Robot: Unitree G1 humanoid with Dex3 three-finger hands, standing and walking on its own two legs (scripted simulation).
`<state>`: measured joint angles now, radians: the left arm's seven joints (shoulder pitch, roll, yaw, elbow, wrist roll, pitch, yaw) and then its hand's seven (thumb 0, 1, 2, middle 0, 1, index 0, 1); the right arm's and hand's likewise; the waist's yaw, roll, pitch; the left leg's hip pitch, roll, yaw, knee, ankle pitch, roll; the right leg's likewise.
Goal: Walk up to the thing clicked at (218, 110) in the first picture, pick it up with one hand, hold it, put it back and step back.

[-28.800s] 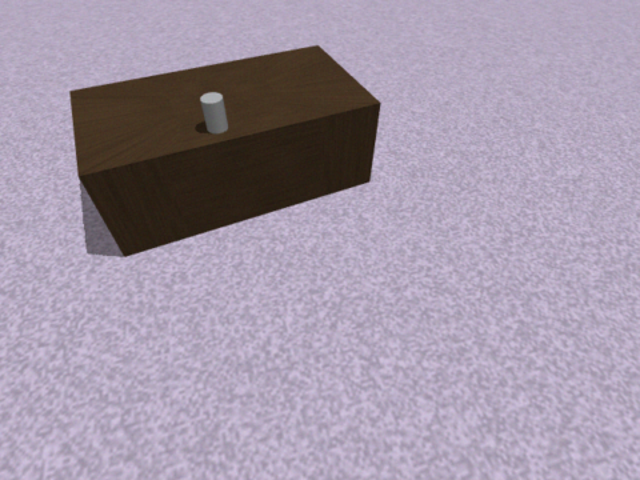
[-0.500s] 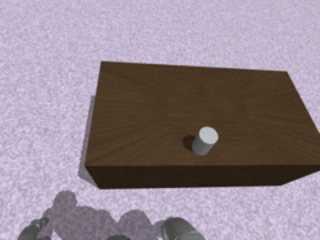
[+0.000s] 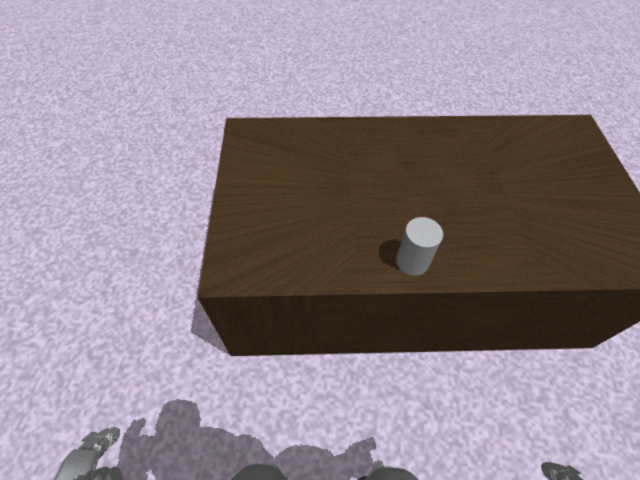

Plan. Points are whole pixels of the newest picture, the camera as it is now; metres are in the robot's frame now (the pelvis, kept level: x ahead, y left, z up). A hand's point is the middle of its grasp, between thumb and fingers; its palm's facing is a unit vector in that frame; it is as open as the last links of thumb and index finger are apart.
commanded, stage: step back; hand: right
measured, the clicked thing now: (418, 247) +0.60 -0.21 -0.28
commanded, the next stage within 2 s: none
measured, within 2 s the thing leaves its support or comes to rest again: neither
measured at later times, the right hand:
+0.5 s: hand out of the picture -0.02 -0.31 -0.15, palm faces +0.00 +0.91 -0.42, open 7.4 cm
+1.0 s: hand out of the picture -0.20 -0.30 -0.14, palm faces -0.09 +0.90 -0.42, open 7.4 cm
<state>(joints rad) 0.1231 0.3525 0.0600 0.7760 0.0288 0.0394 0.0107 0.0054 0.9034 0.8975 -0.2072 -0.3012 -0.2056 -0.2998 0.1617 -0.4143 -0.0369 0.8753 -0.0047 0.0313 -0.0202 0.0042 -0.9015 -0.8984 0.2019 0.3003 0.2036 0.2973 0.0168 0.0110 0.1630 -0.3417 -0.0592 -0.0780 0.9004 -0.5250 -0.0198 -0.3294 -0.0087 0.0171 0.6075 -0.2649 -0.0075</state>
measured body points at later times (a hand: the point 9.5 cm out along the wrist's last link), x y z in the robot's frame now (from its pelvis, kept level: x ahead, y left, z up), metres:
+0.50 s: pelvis -0.15 -0.03 -0.01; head -0.09 -0.03 +0.43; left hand -0.05 +0.29 -0.13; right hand -0.02 -0.35 -0.12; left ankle -0.04 +0.11 -0.72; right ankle -0.17 -0.16 -0.73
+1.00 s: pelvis -0.30 -0.04 +0.00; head -0.25 -0.02 +0.45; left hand -0.19 +0.28 -0.12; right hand -0.20 -0.35 -0.11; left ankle -0.24 +0.08 -0.73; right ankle -0.34 -0.18 -0.65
